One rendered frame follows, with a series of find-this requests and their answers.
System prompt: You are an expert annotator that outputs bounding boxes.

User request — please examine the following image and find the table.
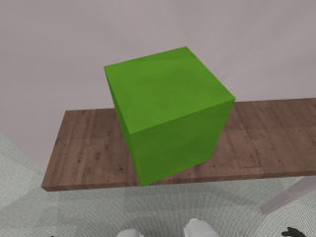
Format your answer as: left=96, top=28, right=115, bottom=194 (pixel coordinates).
left=40, top=98, right=316, bottom=214

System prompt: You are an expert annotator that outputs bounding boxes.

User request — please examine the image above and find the robot right hand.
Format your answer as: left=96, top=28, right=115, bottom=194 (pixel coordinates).
left=281, top=227, right=306, bottom=237

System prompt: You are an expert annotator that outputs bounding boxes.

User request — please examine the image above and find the carton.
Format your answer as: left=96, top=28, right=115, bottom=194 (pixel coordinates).
left=104, top=46, right=236, bottom=187

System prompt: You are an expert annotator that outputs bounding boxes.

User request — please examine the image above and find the robot right thigh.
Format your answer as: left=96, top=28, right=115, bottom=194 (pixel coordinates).
left=184, top=220, right=220, bottom=237

